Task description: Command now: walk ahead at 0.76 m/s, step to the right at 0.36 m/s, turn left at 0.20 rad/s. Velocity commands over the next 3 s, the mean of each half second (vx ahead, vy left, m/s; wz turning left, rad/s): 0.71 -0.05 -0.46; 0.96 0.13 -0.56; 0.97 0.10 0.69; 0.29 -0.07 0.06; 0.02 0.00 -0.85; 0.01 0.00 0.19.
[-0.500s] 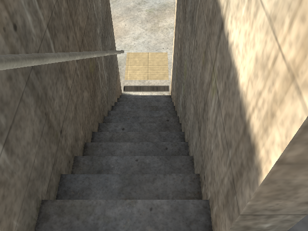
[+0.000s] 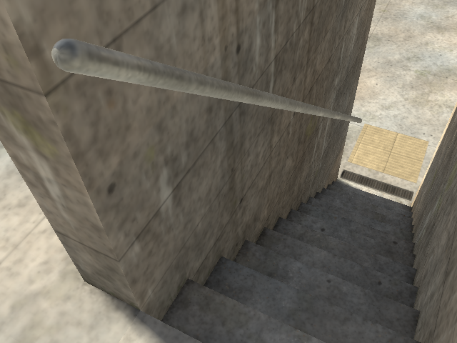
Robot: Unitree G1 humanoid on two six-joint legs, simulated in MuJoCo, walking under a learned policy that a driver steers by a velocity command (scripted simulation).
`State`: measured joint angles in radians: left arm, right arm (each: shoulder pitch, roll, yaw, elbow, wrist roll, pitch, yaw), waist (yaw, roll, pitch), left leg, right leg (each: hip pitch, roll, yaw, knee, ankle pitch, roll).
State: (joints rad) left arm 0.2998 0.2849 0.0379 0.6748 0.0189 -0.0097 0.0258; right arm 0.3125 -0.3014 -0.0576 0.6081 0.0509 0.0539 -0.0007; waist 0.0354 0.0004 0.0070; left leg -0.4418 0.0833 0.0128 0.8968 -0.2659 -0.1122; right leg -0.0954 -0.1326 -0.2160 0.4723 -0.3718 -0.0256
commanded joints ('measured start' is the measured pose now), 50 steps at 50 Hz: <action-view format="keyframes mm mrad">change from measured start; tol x64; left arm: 1 -19 114 24 -71 -21 7 -28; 50 133 56 -20 112 -61 -87 201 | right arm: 1 19 -93 -22 -33 9 -68 -1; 50 -46 -49 -20 109 -110 -132 145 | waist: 1 -33 -142 107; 50 -76 -5 173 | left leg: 1 287 -85 130 -255 6 42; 6 589 516 -731 -535 -26 307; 17 332 250 113 -669 51 200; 20 68 150 238 -162 1008 167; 23 -444 -105 -31 918 -406 103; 50 -190 -151 -33 -294 1096 150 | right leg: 1 -237 -68 85 -72 -240 -186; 6 -953 149 545 1042 -131 -9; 16 -879 -43 280 592 112 -45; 21 410 237 77 451 55 -157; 25 66 -42 1050 -162 312 -346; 50 -262 57 331 860 292 42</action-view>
